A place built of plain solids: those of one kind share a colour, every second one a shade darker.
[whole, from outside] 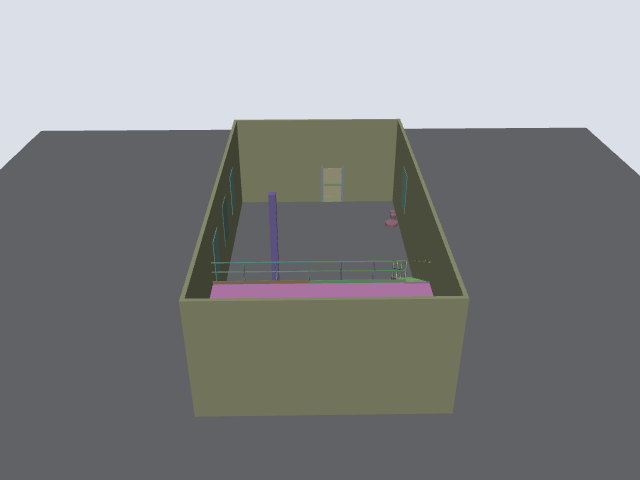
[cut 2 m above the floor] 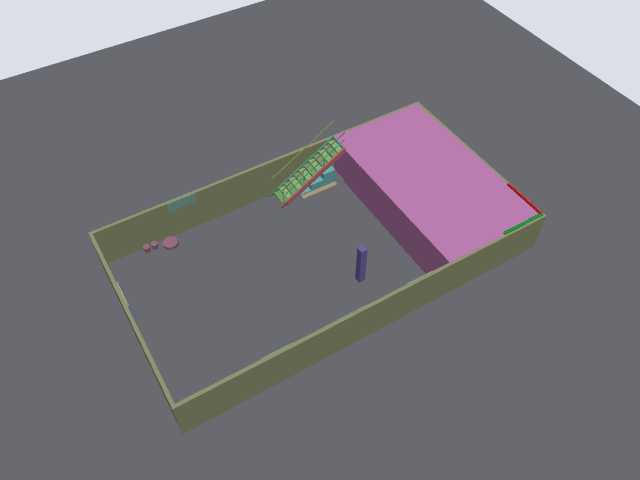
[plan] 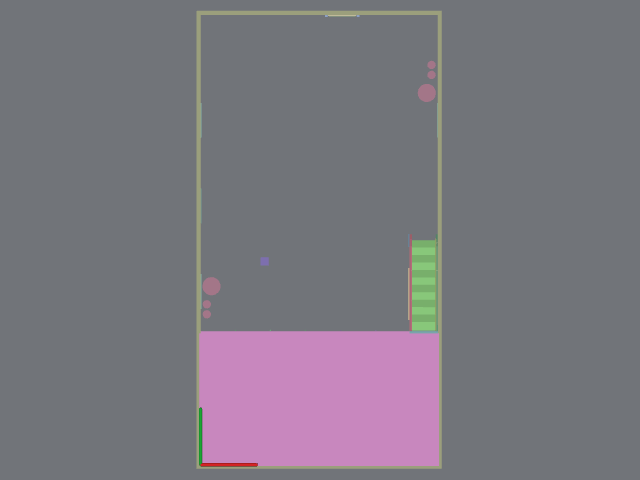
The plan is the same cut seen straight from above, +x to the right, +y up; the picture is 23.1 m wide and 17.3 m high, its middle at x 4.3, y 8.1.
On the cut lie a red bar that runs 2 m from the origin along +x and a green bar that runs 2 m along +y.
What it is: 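A pumping station 8.5 x 16.2 m, 4.8 m high; the engine floor; at the rear the gallery 4.7 m deep at 2.09 m over closed stores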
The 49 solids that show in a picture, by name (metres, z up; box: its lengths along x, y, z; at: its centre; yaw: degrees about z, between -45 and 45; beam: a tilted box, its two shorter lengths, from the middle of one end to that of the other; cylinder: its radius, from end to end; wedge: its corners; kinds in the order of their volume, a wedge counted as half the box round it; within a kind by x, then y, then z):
{
 "loft_1": {"box": [7.58, 0.09, 2.14], "at": [3.74, 4.77, 1.02]},
 "loft_2": {"box": [8.64, 4.79, 2.14], "at": [4.27, 2.35, 1.02]},
 "wall_1": {"box": [0.15, 16.51, 4.87], "at": [-0.07, 8.11, 2.38]},
 "wall_2": {"box": [8.84, 0.15, 4.87], "at": [4.27, -0.07, 2.38]},
 "wall_3": {"box": [8.84, 0.15, 4.87], "at": [4.27, 16.29, 2.38]},
 "wall_4": {"box": [0.15, 16.51, 4.87], "at": [8.62, 8.11, 2.38]},
 "under_1": {"box": [0.71, 0.64, 0.89], "at": [8.04, 5.54, 0.4]},
 "under_2": {"box": [0.71, 0.67, 0.55], "at": [8.04, 6.19, 0.22]},
 "under_3": {"box": [0.71, 0.57, 0.22], "at": [8.04, 6.81, 0.06]},
 "post_1": {"box": [0.3, 0.3, 4.87], "at": [2.31, 7.33, 2.38]},
 "under_plinth_1": {"box": [1.15, 1.88, 0.14], "at": [8.04, 6.16, 0.02]},
 "stair_string_left_1": {"wedge": [[8.47, 4.82, 1.84], [8.47, 4.82, 2.13], [8.47, 7.88, 0.0], [8.47, 7.88, 0.3], [8.56, 4.82, 1.84], [8.56, 4.82, 2.13], [8.56, 7.88, 0.0], [8.56, 7.88, 0.3]]},
 "stair_string_right_1": {"wedge": [[7.53, 4.82, 1.84], [7.53, 4.82, 2.13], [7.53, 7.88, 0.0], [7.53, 7.88, 0.3], [7.62, 4.82, 1.84], [7.62, 4.82, 2.13], [7.62, 7.88, 0.0], [7.62, 7.88, 0.3]]},
 "winf_1": {"box": [0.028, 1.26, 2.03], "at": [0.01, 6.24, 2.5]},
 "winf_2": {"box": [0.028, 1.26, 2.03], "at": [0.01, 9.33, 2.5]},
 "winf_3": {"box": [0.028, 1.26, 2.03], "at": [0.01, 12.41, 2.5]},
 "winf_4": {"box": [0.028, 1.26, 2.03], "at": [8.53, 12.41, 2.5]},
 "hose_1": {"cylinder": 0.15, "from": [0.22, 5.42, 0.21], "to": [0.22, 5.42, 0.28]},
 "hose_2": {"cylinder": 0.15, "from": [0.22, 5.78, 0.21], "to": [0.22, 5.78, 0.28]},
 "hose_3": {"cylinder": 0.33, "from": [0.39, 6.43, 0.0], "to": [0.39, 6.43, 0.2]},
 "hose_4": {"cylinder": 0.33, "from": [8.15, 13.4, 0.0], "to": [8.15, 13.4, 0.15]},
 "hose_5": {"cylinder": 0.15, "from": [8.32, 14.05, 0.21], "to": [8.32, 14.05, 0.28]},
 "hose_6": {"cylinder": 0.15, "from": [8.32, 14.41, 0.21], "to": [8.32, 14.41, 0.28]},
 "stair_wallrail_left_1": {"wedge": [[8.46, 4.82, 3.02], [8.46, 4.84, 3.05], [8.46, 8.13, 1.03], [8.46, 8.15, 1.06], [8.49, 4.82, 3.02], [8.49, 4.84, 3.05], [8.49, 8.13, 1.03], [8.49, 8.15, 1.06]]},
 "stair_handrail_right_1": {"wedge": [[7.56, 4.83, 3.01], [7.56, 4.85, 3.04], [7.56, 8.11, 1.04], [7.56, 8.13, 1.07], [7.59, 4.83, 3.01], [7.59, 4.85, 3.04], [7.59, 8.11, 1.04], [7.59, 8.13, 1.07]]},
 "stair_kneerail_right_1": {"wedge": [[7.56, 4.83, 2.6], [7.56, 4.85, 2.63], [7.56, 8.11, 0.63], [7.56, 8.13, 0.66], [7.59, 4.83, 2.6], [7.59, 4.85, 2.63], [7.59, 8.11, 0.63], [7.59, 8.13, 0.66]]},
 "stair_tread_1": {"wedge": [[7.61, 4.84, 1.87], [7.61, 4.84, 1.93], [7.61, 5.14, 1.87], [7.61, 5.14, 1.93], [8.47, 4.84, 1.87], [8.47, 4.84, 1.93], [8.47, 5.14, 1.87], [8.47, 5.14, 1.93]]},
 "stair_tread_2": {"wedge": [[7.61, 5.11, 1.71], [7.61, 5.11, 1.77], [7.61, 5.41, 1.71], [7.61, 5.41, 1.77], [8.47, 5.11, 1.71], [8.47, 5.11, 1.77], [8.47, 5.41, 1.71], [8.47, 5.41, 1.77]]},
 "stair_tread_3": {"wedge": [[7.61, 5.38, 1.55], [7.61, 5.38, 1.61], [7.61, 5.68, 1.55], [7.61, 5.68, 1.61], [8.47, 5.38, 1.55], [8.47, 5.38, 1.61], [8.47, 5.68, 1.55], [8.47, 5.68, 1.61]]},
 "stair_tread_4": {"wedge": [[7.61, 5.64, 1.39], [7.61, 5.64, 1.45], [7.61, 5.95, 1.39], [7.61, 5.95, 1.45], [8.47, 5.64, 1.39], [8.47, 5.64, 1.45], [8.47, 5.95, 1.39], [8.47, 5.95, 1.45]]},
 "stair_tread_5": {"wedge": [[7.61, 5.91, 1.22], [7.61, 5.91, 1.28], [7.61, 6.22, 1.22], [7.61, 6.22, 1.28], [8.47, 5.91, 1.22], [8.47, 5.91, 1.28], [8.47, 6.22, 1.22], [8.47, 6.22, 1.28]]},
 "stair_tread_6": {"wedge": [[7.61, 6.18, 1.07], [7.61, 6.18, 1.13], [7.61, 6.48, 1.07], [7.61, 6.48, 1.13], [8.47, 6.18, 1.06], [8.47, 6.18, 1.12], [8.47, 6.48, 1.06], [8.47, 6.48, 1.12]]},
 "stair_tread_7": {"wedge": [[7.61, 6.45, 0.9], [7.61, 6.45, 0.96], [7.61, 6.75, 0.9], [7.61, 6.75, 0.96], [8.47, 6.45, 0.9], [8.47, 6.45, 0.96], [8.47, 6.75, 0.9], [8.47, 6.75, 0.96]]},
 "stair_tread_8": {"wedge": [[7.61, 6.72, 0.74], [7.61, 6.72, 0.8], [7.61, 7.02, 0.74], [7.61, 7.02, 0.8], [8.47, 6.72, 0.74], [8.47, 6.72, 0.8], [8.47, 7.02, 0.74], [8.47, 7.02, 0.8]]},
 "stair_tread_9": {"wedge": [[7.61, 6.99, 0.58], [7.61, 6.99, 0.64], [7.61, 7.29, 0.58], [7.61, 7.29, 0.64], [8.47, 6.98, 0.58], [8.47, 6.98, 0.64], [8.47, 7.29, 0.58], [8.47, 7.29, 0.64]]},
 "stair_tread_10": {"wedge": [[7.61, 7.25, 0.42], [7.61, 7.25, 0.48], [7.61, 7.56, 0.42], [7.61, 7.56, 0.48], [8.47, 7.25, 0.42], [8.47, 7.25, 0.48], [8.47, 7.56, 0.42], [8.47, 7.56, 0.48]]},
 "stair_tread_11": {"wedge": [[7.61, 7.52, 0.26], [7.61, 7.52, 0.32], [7.61, 7.83, 0.26], [7.61, 7.83, 0.32], [8.47, 7.52, 0.26], [8.47, 7.52, 0.32], [8.47, 7.83, 0.26], [8.47, 7.83, 0.32]]},
 "stair_tread_12": {"wedge": [[7.61, 7.79, 0.1], [7.61, 7.79, 0.16], [7.61, 8.09, 0.1], [7.61, 8.09, 0.16], [8.47, 7.79, 0.1], [8.47, 7.79, 0.16], [8.47, 8.09, 0.1], [8.47, 8.09, 0.16]]},
 "door_leaf_1": {"box": [1.02, 0.04, 2.1], "at": [5.1, 16.19, 1.0]},
 "door_jamb_1": {"box": [0.1, 0.07, 2.21], "at": [4.53, 16.18, 1.05]},
 "door_jamb_2": {"box": [0.1, 0.07, 2.21], "at": [5.67, 16.18, 1.05]},
 "stair_trimmer_1": {"box": [1.03, 0.08, 0.23], "at": [8.04, 4.78, 1.91]},
 "e0a_toeboard_1": {"box": [3.79, 0.025, 0.17], "at": [1.89, 4.83, 2.14]},
 "e0b_toeboard_1": {"box": [3.79, 0.025, 0.17], "at": [5.68, 4.83, 2.14]},
 "e0a_handrail_1": {"box": [3.79, 0.036, 0.036], "at": [1.89, 4.84, 3.06]},
 "e0a_kneerail_1": {"box": [3.79, 0.036, 0.036], "at": [1.89, 4.84, 2.64]},
 "e0b_handrail_1": {"box": [3.79, 0.036, 0.036], "at": [5.68, 4.84, 3.06]},
 "e0b_kneerail_1": {"box": [3.79, 0.036, 0.036], "at": [5.68, 4.84, 2.64]},
 "door_ledge_1": {"box": [0.96, 0.024, 0.14], "at": [5.1, 16.16, 0.29]}
}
